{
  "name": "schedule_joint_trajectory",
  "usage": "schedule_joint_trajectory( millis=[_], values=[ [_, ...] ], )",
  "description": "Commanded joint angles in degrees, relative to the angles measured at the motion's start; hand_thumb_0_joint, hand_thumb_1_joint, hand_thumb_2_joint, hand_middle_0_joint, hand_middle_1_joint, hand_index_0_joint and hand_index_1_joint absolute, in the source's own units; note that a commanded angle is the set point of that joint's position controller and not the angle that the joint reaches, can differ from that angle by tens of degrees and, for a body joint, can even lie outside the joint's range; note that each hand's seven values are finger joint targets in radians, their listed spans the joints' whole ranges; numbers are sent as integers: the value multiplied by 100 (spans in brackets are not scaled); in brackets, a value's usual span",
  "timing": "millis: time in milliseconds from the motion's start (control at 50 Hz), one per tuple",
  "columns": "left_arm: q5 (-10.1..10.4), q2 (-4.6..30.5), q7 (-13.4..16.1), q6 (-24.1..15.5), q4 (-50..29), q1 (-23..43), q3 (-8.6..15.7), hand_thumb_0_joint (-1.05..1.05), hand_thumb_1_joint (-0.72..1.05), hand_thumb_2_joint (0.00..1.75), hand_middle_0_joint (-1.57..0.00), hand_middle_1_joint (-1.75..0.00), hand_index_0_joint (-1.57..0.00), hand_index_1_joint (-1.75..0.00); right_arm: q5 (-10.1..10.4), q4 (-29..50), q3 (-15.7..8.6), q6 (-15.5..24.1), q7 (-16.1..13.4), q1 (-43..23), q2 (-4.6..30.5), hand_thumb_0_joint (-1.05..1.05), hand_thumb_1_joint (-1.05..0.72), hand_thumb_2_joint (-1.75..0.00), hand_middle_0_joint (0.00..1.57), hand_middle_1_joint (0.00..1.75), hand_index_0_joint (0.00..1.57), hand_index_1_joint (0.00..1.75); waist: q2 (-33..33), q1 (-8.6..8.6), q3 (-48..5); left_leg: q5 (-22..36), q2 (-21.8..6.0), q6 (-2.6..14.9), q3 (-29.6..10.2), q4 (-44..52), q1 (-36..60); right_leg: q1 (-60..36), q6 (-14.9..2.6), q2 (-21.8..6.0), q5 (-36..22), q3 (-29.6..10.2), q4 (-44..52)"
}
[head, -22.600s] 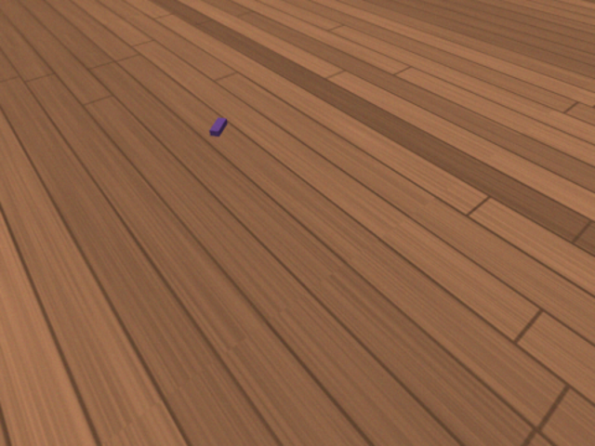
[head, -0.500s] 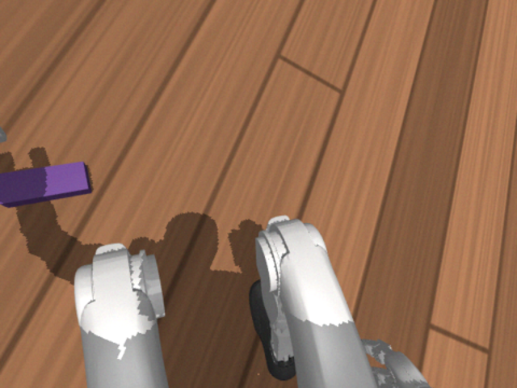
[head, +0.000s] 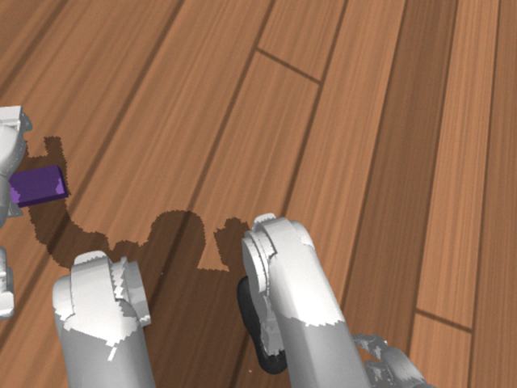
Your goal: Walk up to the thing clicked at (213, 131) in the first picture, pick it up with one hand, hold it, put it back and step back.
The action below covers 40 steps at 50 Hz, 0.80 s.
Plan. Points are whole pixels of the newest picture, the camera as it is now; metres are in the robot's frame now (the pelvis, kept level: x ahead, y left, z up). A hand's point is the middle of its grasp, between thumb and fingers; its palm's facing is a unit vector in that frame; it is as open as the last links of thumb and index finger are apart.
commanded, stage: approach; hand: left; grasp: from above
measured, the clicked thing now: (19, 190) +0.46 +0.30 -0.30
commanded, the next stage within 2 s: close in in 0.34 s
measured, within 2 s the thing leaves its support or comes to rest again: neither
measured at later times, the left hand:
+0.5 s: hand out of the picture +0.45 +0.32 -0.19, palm faces -0.49 -0.11 -0.87, open 14.2 cm
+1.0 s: hand (9, 187) +0.45 +0.30 -0.24, palm faces -0.43 -0.12 -0.90, open 14.2 cm
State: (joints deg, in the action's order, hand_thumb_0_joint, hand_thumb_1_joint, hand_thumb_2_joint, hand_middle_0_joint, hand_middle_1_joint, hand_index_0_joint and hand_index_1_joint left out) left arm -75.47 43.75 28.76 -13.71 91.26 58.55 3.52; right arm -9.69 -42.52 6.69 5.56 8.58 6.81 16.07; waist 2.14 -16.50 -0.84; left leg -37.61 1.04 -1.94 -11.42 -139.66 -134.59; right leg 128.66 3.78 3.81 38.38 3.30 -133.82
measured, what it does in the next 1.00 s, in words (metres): stands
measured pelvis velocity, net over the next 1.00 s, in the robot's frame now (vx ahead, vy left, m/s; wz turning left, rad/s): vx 0.00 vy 0.00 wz -0.04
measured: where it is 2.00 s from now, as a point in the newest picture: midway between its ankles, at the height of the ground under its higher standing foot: (204, 363)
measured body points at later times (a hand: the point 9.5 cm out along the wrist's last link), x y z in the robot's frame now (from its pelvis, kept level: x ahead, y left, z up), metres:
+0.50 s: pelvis +0.01 +0.00 +0.00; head +0.26 +0.08 +0.36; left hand +0.47 +0.33 -0.14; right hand +0.07 -0.27 -0.10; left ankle +0.08 +0.13 -0.29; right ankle +0.11 -0.13 -0.29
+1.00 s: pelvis +0.00 +0.00 -0.02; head +0.26 +0.11 +0.33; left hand +0.47 +0.30 -0.19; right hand +0.04 -0.26 -0.09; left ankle +0.08 +0.13 -0.29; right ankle +0.11 -0.13 -0.29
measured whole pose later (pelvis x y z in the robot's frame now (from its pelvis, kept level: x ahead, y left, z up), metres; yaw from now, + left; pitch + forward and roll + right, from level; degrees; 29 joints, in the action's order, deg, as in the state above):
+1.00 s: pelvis +0.00 +0.00 -0.02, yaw -2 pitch +29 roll -12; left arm -75.8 51.7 35.9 -12.6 98.9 58.7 8.3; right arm -13.4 -42.3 11.5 10.0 12.2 6.9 17.4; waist 5.3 -20.1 5.3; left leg -38.4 0.9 -1.6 -13.5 -144.9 -136.4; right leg 129.9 4.2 5.0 38.2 4.7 -137.2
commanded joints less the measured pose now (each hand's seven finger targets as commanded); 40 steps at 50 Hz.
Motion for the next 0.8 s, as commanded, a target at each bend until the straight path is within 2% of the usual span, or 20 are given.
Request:
schedule_joint_trajectory(
  millis=[0, 40, 60, 100, 120, 180, 240, 280, 300, 340, 360, 380, 400, 420, 480, 540, 600, 660, 720, 780],
  values=[
    [-84, 1684, 491, 285, -300, 1562, 386, 0, -57, 104, -7, -103, -6, -104, -84, 93, -299, 36, -19, 1134, 1561, 0, -90, -89, 20, 30, 20, 30, -2213, -47, -3585, 733, -55, 297, 799, 1377, 3118, -1521, -561, 53, -1168, 765, 1117],
    [-35, 1965, 616, 377, -781, 1623, 672, 0, -58, 104, -7, -101, -6, -102, -52, 158, -305, 43, 0, 1052, 1620, 0, -90, -89, 20, 30, 20, 30, -2479, 130, -3937, 828, -43, 280, 811, 1455, 3261, -1632, -573, 37, -1219, 771, 1048],
    [23, 2004, 619, 462, -677, 1401, 698, 0, -57, 103, -8, -101, -7, -102, -38, 223, -308, 50, 12, 951, 1614, 0, -90, -89, 20, 30, 20, 30, -2487, 183, -4004, 803, -62, 290, 826, 1405, 3291, -1623, -594, 59, -1209, 748, 1032],
    [74, 2063, 591, 572, -867, 1422, 715, 0, -58, 105, -7, -100, -6, -101, -36, 240, -305, 100, 57, 984, 1640, 0, -90, -89, 20, 30, 20, 30, -2419, 129, -4056, 869, -69, 321, 859, 1312, 3230, -1745, -568, 64, -1313, 706, 1029],
    [137, 2211, 565, 613, -1061, 1306, 864, 0, -58, 105, -7, -100, -6, -101, -13, 246, -335, 95, 65, 992, 1666, 0, -90, -89, 20, 30, 20, 30, -2444, 214, -4164, 978, -72, 337, 889, 1305, 3181, -1905, -554, 63, -1415, 669, 1066],
    [446, 2093, 359, 733, -986, 960, 819, 0, -58, 105, -7, -99, -6, -100, 10, 196, -345, 89, 114, 1027, 1599, 0, -90, -89, 20, 30, 20, 30, -2013, 216, -4029, 947, -89, 414, 911, 1183, 2757, -2152, -482, 91, -1450, 586, 1168],
    [732, 1796, -37, 675, -1097, 1097, 527, 0, -60, 104, -7, -100, -5, -102, 19, 94, -408, 110, 137, 1175, 1563, 0, -90, -89, 20, 30, 20, 30, -1772, 21, -3659, 616, -99, 439, 836, 1161, 2443, -2011, -494, 91, -1108, 590, 1255],
    [896, 1770, -299, 536, -1355, 1133, 564, 0, -61, 104, -6, -101, -5, -102, 10, 186, -488, 125, 113, 1226, 1673, 0, -90, -90, 20, 30, 20, 30, -1657, -51, -3644, 717, -97, 393, 750, 1157, 2504, -1997, -533, 65, -1122, 690, 1260],
    [871, 1849, -443, 456, -1468, 1093, 611, 0, -61, 104, -7, -102, -5, -103, -2, 121, -531, 112, 108, 1336, 1676, 0, -90, -90, 20, 30, 20, 30, -1697, -45, -3748, 859, -100, 371, 737, 1139, 2661, -2120, -526, 58, -1256, 689, 1230],
    [898, 1067, -700, 241, -1531, 1285, 45, 0, -60, 104, -7, -102, -6, -104, 6, -4, -544, 58, 100, 1493, 1655, 0, -90, -90, 20, 30, 20, 30, -1634, -269, -3596, 872, -83, 329, 699, 1059, 2667, -2008, -540, 54, -1263, 750, 1286],
    [892, 1191, -759, 117, -1775, 1411, 83, 0, -59, 103, -7, -104, -7, -105, 9, 20, -580, 43, 77, 1507, 1699, 0, -90, -90, 20, 30, 20, 30, -1630, -278, -3632, 811, -90, 321, 673, 1081, 2696, -2003, -537, 59, -1197, 774, 1319],
    [864, 1036, -819, 45, -1686, 1358, -101, 0, -61, 106, -7, -103, -6, -105, 21, -69, -572, 27, 75, 1586, 1615, 0, -90, -90, 20, 30, 20, 30, -1672, -236, -3533, 745, -95, 312, 689, 1073, 2734, -2006, -524, 60, -1164, 742, 1341],
    [838, 1247, -821, -70, -1916, 1430, 8, 0, -59, 105, -8, -104, -7, -105, 15, -115, -520, -20, 79, 1683, 1560, 0, -90, -90, 20, 30, 20, 30, -1716, -206, -3706, 843, -103, 296, 643, 1119, 2877, -2085, -506, 61, -1238, 791, 1330],
    [786, 1147, -816, -149, -1942, 1364, -108, 0, -56, 109, -10, -107, -9, -108, 25, -100, -515, -43, 66, 1638, 1538, 0, -90, -90, 20, 30, 20, 30, -1739, -98, -3796, 876, -87, 272, 653, 1113, 2963, -2091, -518, 59, -1250, 803, 1316],
    [631, 1357, -541, -254, -1544, 866, 228, 0, -56, 100, -6, -103, -7, -102, 42, 92, -523, -127, 49, 1445, 1694, 0, -90, -90, 20, 30, 20, 30, -1844, 30, -3678, 1082, -68, 214, 645, 1205, 3180, -2010, -540, 46, -1368, 880, 1189],
    [257, 1599, -167, -341, -1386, 1074, 432, 0, -55, 100, -6, -102, -7, -101, 21, 115, -445, -222, 40, 1264, 1692, 0, -89, -89, 20, 30, 20, 30, -2094, 75, -3625, 1191, -66, 189, 624, 1276, 3258, -1699, -595, 49, -1420, 940, 1012],
    [6, 1758, 212, -332, -1161, 1302, 569, 0, -55, 101, -7, -100, -6, -100, -48, 123, -363, -227, 72, 1119, 1633, 0, -89, -89, 20, 30, 20, 30, -2197, 5, -3522, 1118, -91, 225, 650, 1284, 3224, -1593, -562, 62, -1454, 931, 942],
    [-183, 1566, 529, -197, -497, 1355, 381, 0, -58, 104, -6, -97, -4, -99, -137, 79, -289, -133, 118, 1048, 1609, 0, -89, -90, 20, 30, 20, 30, -2073, -234, -3162, 882, -85, 294, 726, 1142, 2932, -1516, -519, 77, -1377, 844, 1023],
    [-155, 1588, 775, -80, -68, 1567, 308, 0, -55, 101, -6, -98, -5, -99, -216, 80, -246, 11, 142, 986, 1670, 0, -89, -90, 20, 30, 20, 30, -1910, -396, -3009, 538, -96, 322, 688, 1073, 2710, -1364, -502, 91, -1069, 838, 1069],
    [-86, 1672, 903, 52, 73, 1698, 278, 0, -54, 101, -6, -98, -5, -99, -280, 64, -221, 182, 169, 959, 1768, 0, -89, -90, 20, 30, 20, 30, -1993, -451, -2979, 287, -101, 312, 652, 1087, 2772, -1262, -489, 93, -766, 889, 1052]
  ],
)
